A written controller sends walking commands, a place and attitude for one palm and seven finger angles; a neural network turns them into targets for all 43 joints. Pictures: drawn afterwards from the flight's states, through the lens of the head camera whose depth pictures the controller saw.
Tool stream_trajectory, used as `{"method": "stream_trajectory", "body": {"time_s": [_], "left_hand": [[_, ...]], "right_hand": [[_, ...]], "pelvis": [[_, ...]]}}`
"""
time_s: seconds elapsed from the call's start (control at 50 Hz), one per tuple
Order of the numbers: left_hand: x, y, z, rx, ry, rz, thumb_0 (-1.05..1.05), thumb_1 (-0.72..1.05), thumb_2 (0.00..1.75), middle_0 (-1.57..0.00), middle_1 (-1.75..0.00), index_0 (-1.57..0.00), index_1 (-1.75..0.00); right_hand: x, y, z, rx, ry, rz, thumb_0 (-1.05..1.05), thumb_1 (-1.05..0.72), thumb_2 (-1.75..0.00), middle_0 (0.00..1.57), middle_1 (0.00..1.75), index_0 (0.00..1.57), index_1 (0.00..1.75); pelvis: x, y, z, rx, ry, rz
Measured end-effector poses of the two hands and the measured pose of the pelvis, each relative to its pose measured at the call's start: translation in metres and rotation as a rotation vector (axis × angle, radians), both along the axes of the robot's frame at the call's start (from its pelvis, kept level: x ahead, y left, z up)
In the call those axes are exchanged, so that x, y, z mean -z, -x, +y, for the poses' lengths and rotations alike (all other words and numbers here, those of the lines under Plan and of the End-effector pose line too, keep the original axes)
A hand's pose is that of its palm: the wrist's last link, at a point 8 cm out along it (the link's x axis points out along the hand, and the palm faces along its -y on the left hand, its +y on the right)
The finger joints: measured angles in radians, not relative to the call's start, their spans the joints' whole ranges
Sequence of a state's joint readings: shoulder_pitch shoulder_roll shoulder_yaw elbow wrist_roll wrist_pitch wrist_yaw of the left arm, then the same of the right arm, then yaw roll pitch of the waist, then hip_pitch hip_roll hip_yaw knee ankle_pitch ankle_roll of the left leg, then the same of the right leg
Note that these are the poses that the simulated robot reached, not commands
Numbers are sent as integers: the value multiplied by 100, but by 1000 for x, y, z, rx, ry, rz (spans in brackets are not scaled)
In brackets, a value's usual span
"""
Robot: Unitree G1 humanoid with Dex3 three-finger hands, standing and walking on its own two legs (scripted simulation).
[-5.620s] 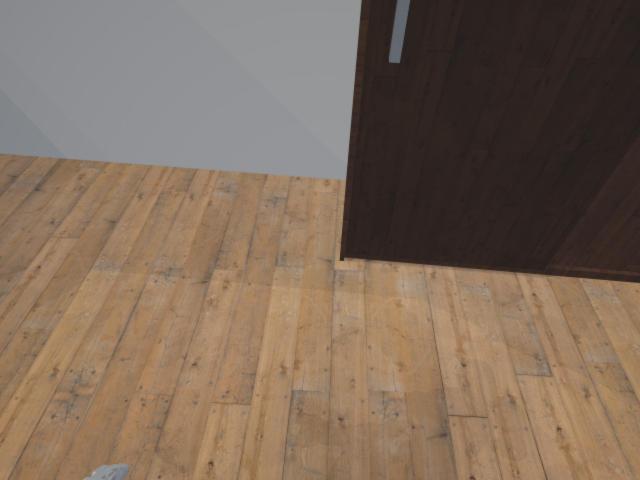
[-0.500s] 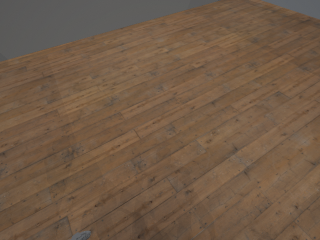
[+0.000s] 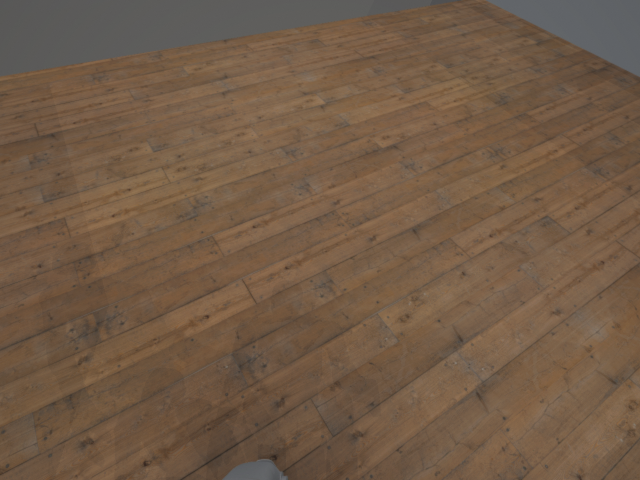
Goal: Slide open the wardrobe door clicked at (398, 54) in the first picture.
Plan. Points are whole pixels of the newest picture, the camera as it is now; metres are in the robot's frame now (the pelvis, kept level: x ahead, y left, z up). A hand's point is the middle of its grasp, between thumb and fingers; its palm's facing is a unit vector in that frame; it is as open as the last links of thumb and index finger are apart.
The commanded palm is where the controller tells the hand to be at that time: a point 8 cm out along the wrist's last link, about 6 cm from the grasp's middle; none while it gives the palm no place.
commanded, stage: turn to face it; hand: left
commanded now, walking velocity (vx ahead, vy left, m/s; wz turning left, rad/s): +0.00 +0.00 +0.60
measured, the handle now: out of the picture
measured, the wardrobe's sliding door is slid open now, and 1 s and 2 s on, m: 0.00 0.00 0.00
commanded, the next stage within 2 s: none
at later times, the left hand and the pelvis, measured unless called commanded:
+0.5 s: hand out of the picture +0.12 +0.19 -0.13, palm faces +0.28 -0.93 -0.23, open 7.4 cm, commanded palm none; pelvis +0.04 -0.03 +0.02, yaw +17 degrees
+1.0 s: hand out of the picture -0.06 +0.12 -0.15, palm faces +0.61 -0.76 -0.25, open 7.4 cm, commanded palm none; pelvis +0.05 -0.04 +0.01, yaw +37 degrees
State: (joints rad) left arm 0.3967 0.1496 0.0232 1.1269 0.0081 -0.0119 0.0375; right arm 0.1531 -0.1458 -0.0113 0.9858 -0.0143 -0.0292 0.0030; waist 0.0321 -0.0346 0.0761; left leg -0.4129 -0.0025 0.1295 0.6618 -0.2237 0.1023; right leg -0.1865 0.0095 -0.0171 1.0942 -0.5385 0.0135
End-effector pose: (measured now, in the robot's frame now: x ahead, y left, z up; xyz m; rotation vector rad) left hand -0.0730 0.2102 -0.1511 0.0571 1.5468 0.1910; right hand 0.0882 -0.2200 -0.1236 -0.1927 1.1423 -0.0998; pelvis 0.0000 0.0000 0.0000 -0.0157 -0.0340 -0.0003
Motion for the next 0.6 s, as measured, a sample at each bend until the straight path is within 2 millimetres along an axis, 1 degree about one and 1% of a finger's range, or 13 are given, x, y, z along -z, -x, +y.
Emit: {"method": "stream_trajectory", "body": {"time_s": [0.04,0.1,0.16,0.22,0.28,0.38,0.46,0.5,0.54,0.56,0.6], "left_hand": [[-3,-30,9,1,-5,-60,0,91,90,-20,-30,-20,-30],[-11,-76,21,-6,-19,-173,0,91,90,-20,-30,-20,-30],[-18,-115,31,-17,-38,-275,0,91,90,-20,-30,-20,-30],[-26,-142,38,-28,-57,-343,0,91,90,-20,-30,-20,-30],[-32,-160,42,-39,-75,-384,0,91,90,-20,-30,-20,-30],[-41,-175,41,-59,-110,-415,0,91,90,-20,-30,-20,-30],[-49,-177,33,-88,-142,-427,0,91,90,-20,-30,-20,-30],[-53,-173,27,-107,-162,-430,0,91,90,-20,-30,-20,-30],[-55,-165,19,-132,-186,-430,0,91,90,-20,-30,-20,-30],[-55,-159,15,-142,-203,-428,0,91,90,-20,-30,-20,-30],[-59,-142,7,-165,-224,-398,0,91,90,-20,-30,-20,-30]], "right_hand": [[-4,1,4,13,12,24,0,-92,-90,20,30,20,30],[-12,0,0,-1,41,63,-1,-94,-90,20,30,20,30],[-17,0,-2,-18,54,100,-1,-94,-90,20,30,20,30],[-21,-3,-6,-26,58,118,0,-93,-90,20,30,20,30],[-23,-8,-10,-34,59,124,0,-92,-90,20,30,20,30],[-23,-19,-22,-57,55,133,1,-91,-90,20,30,20,30],[-18,-28,-37,-94,52,156,1,-90,-90,20,30,20,30],[-13,-34,-46,-117,48,167,1,-90,-90,20,30,20,30],[-7,-42,-56,-141,40,174,1,-90,-90,20,30,20,30],[-2,-48,-62,-152,34,174,1,-90,-90,20,30,20,30],[1,-60,-69,-176,32,175,1,-90,-90,20,30,20,30]], "pelvis": [[-6,-6,5,-20,3,3],[-13,-11,10,-55,10,15],[-17,-17,12,-89,16,28],[-20,-23,10,-124,24,40],[-22,-29,6,-159,31,49],[-23,-36,-6,-214,34,65],[-23,-40,-21,-268,32,77],[-22,-41,-31,-295,27,81],[-20,-43,-41,-320,14,84],[-17,-44,-47,-328,4,86],[-18,-45,-54,-352,0,74]]}}
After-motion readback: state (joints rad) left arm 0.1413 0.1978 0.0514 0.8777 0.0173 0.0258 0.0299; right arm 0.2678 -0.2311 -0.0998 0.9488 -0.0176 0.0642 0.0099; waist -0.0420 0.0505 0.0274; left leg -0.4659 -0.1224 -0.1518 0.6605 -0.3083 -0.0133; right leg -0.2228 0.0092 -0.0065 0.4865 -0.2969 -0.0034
